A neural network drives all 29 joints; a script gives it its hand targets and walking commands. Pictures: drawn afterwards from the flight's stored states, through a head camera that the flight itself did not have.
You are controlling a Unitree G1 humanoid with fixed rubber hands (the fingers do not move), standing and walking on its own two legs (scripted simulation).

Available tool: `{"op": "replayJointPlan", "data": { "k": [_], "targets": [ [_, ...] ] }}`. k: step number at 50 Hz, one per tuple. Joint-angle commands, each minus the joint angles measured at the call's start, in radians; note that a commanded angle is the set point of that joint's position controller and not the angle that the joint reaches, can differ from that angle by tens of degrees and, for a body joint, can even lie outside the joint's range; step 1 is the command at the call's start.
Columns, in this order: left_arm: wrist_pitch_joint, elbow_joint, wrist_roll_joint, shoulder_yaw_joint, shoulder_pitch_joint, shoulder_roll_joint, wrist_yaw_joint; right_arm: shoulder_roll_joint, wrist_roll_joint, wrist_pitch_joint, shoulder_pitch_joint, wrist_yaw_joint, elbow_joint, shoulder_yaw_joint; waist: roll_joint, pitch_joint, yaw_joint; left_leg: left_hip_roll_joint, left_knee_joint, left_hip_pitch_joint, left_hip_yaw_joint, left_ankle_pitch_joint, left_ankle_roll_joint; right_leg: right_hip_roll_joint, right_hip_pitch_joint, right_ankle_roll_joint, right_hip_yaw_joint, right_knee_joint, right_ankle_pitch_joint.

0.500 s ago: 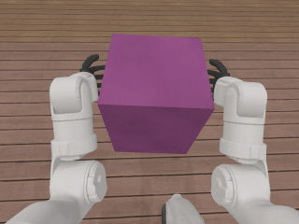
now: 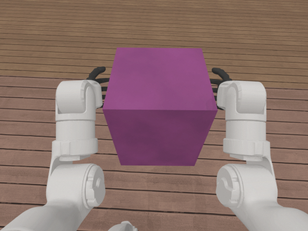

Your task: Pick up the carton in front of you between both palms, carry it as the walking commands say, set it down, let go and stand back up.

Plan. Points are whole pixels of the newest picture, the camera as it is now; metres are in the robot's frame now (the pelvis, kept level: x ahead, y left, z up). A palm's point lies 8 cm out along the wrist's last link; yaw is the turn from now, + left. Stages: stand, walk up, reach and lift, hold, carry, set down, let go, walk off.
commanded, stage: carry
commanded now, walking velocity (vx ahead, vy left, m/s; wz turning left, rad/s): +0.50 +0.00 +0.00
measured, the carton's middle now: (158, 110) +0.39 +0.01 +0.10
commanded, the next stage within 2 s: none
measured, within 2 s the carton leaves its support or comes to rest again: neither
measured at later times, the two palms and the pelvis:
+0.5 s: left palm (116, 24) +0.67 +0.14 +0.21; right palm (208, 22) +0.69 -0.16 +0.21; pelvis +0.30 -0.03 +0.05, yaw +0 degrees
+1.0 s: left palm out of the picture +1.00 +0.14 +0.25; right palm out of the picture +0.97 -0.16 +0.25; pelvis +0.61 +0.02 +0.10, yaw -1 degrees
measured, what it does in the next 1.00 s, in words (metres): climbs: right foot 0.03 m higher, then left foot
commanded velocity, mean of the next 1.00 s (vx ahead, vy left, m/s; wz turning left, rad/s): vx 0.50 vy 0.00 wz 0.00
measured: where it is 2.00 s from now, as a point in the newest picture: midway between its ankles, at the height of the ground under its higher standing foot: (155, 89)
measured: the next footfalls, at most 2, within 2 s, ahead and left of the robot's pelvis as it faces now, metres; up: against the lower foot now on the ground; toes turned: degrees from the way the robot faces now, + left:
right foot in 0.36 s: +0.40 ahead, -0.11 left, +0.03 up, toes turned -7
left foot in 0.76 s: +0.66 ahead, +0.10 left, +0.06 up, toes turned +7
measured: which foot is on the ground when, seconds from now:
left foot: down 0.00-0.38, up 0.40-0.74, down 0.76-1.00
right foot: up 0.00-0.34, down 0.36-0.76, up 0.78-1.00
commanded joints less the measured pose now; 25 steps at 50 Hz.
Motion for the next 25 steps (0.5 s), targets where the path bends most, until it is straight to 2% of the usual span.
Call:
{"op": "replayJointPlan", "data": {
  "k": [1,2,3,5,7,9,11,13,15,16,17,18,19,20,21,22,23,24,25],
  "targets": [
    [-0.002,-0.061,-0.409,-0.567,-0.792,-1.143,-0.257,1.058,0.437,-0.022,-0.695,0.227,-0.07,0.541,0.229,-0.511,-0.085,0.36,-0.321,0.891,-0.773,0.136,0.248,0.09,-0.597,-0.023,0.083,0.597,0.016],
    [-0.006,-0.075,-0.398,-0.551,-0.778,-1.131,-0.248,1.096,0.482,-0.027,-0.761,0.232,-0.128,0.573,0.111,-0.474,-0.089,0.332,-0.264,0.824,-0.668,0.28,0.228,0.062,-0.62,-0.03,0.09,0.624,0.044],
    [-0.008,-0.086,-0.389,-0.547,-0.76,-1.127,-0.237,1.126,0.525,-0.032,-0.82,0.235,-0.194,0.602,0.052,-0.456,-0.075,0.308,-0.258,0.765,-0.576,0.303,0.186,0.036,-0.614,-0.034,0.096,0.577,0.083],
    [-0.01,-0.125,-0.369,-0.535,-0.735,-1.111,-0.213,1.153,0.578,-0.035,-0.89,0.237,-0.288,0.633,0.093,-0.471,-0.047,0.276,-0.291,0.72,-0.479,0.202,0.137,0.019,-0.57,-0.038,0.085,0.483,0.113],
    [-0.008,-0.159,-0.35,-0.538,-0.715,-1.089,-0.191,1.145,0.594,-0.03,-0.888,0.237,-0.331,0.637,0.135,-0.476,-0.054,0.271,-0.313,0.724,-0.432,0.181,0.145,0.022,-0.585,-0.036,0.05,0.436,0.114],
    [-0.004,-0.188,-0.334,-0.548,-0.709,-1.062,-0.175,1.115,0.595,-0.021,-0.861,0.235,-0.346,0.639,0.142,-0.46,-0.068,0.271,-0.337,0.74,-0.389,0.182,0.163,0.009,-0.623,-0.027,0.028,0.332,0.127],
    [0.005,-0.196,-0.318,-0.555,-0.695,-1.03,-0.167,1.084,0.583,-0.01,-0.83,0.234,-0.34,0.64,0.145,-0.437,-0.073,0.258,-0.353,0.712,-0.315,0.221,0.157,0.002,-0.574,-0.023,0.008,0.164,0.16],
    [0.015,-0.175,-0.307,-0.562,-0.669,-1.009,-0.17,1.058,0.559,0.001,-0.783,0.235,-0.301,0.635,0.167,-0.413,-0.073,0.236,-0.357,0.671,-0.239,0.316,0.132,0.03,-0.469,-0.03,-0.043,-0.006,0.221],
    [0.024,-0.134,-0.306,-0.567,-0.653,-1.0,-0.181,1.04,0.536,0.009,-0.756,0.239,-0.245,0.627,0.187,-0.392,-0.062,0.218,-0.326,0.64,-0.171,0.428,0.097,0.087,-0.343,-0.045,-0.128,-0.142,0.229],
    [0.026,-0.106,-0.31,-0.566,-0.65,-1.003,-0.188,1.034,0.525,0.011,-0.744,0.241,-0.212,0.62,0.192,-0.405,-0.036,0.21,-0.255,0.61,-0.136,0.575,0.077,0.129,-0.224,-0.058,-0.176,-0.196,0.241],
    [0.027,-0.072,-0.312,-0.561,-0.646,-1.013,-0.196,1.033,0.517,0.013,-0.726,0.243,-0.175,0.613,0.163,-0.451,0.01,0.186,-0.107,0.553,-0.062,0.714,0.04,0.165,-0.022,-0.076,-0.221,-0.285,0.305],
    [0.024,-0.032,-0.32,-0.552,-0.621,-1.016,-0.205,1.03,0.506,0.013,-0.72,0.246,-0.146,0.607,0.122,-0.544,0.063,0.161,0.074,0.416,-0.026,0.66,-0.008,0.121,0.265,-0.103,-0.147,-0.291,0.292],
    [0.016,-0.015,-0.321,-0.542,-0.624,-1.005,-0.212,1.043,0.497,0.014,-0.726,0.25,-0.126,0.593,-0.093,-0.666,0.081,0.077,0.346,0.123,-0.045,0.293,-0.069,-0.178,0.549,-0.22,0.366,-0.361,0.083],
    [0.006,0.0,-0.333,-0.542,-0.619,-1.038,-0.22,1.041,0.482,0.014,-0.745,0.255,-0.116,0.576,-0.29,-0.617,0.125,-0.085,0.566,-0.146,-0.106,-0.227,-0.083,-0.272,0.618,-0.327,0.732,-0.511,0.236],
    [0.005,-0.044,-0.359,-0.553,-0.671,-1.057,-0.229,1.066,0.472,0.007,-0.762,0.252,-0.103,0.572,-0.185,-0.538,0.095,-0.021,0.717,-0.261,-0.19,-0.221,-0.049,-0.283,0.604,-0.333,0.667,-0.454,0.382],
    [-0.001,-0.086,-0.399,-0.578,-0.721,-1.109,-0.237,1.062,0.459,0.002,-0.755,0.246,-0.107,0.559,-0.063,-0.503,0.104,0.007,0.766,-0.296,-0.205,-0.194,-0.034,-0.256,0.54,-0.319,0.568,-0.395,0.532],
    [-0.007,-0.143,-0.438,-0.603,-0.789,-1.141,-0.243,1.068,0.451,-0.002,-0.749,0.238,-0.115,0.552,0.007,-0.48,0.091,0.032,0.728,-0.297,-0.21,-0.165,-0.027,-0.23,0.478,-0.275,0.472,-0.384,0.56],
    [-0.011,-0.192,-0.474,-0.624,-0.844,-1.171,-0.247,1.069,0.44,-0.004,-0.742,0.227,-0.128,0.54,0.002,-0.473,0.073,0.048,0.675,-0.284,-0.214,-0.133,-0.023,-0.209,0.43,-0.24,0.411,-0.401,0.502],
    [-0.013,-0.227,-0.5,-0.633,-0.878,-1.185,-0.248,1.061,0.428,-0.005,-0.733,0.216,-0.144,0.531,-0.015,-0.479,0.062,0.052,0.639,-0.256,-0.203,-0.121,-0.023,-0.197,0.403,-0.221,0.368,-0.422,0.427]
  ]
}}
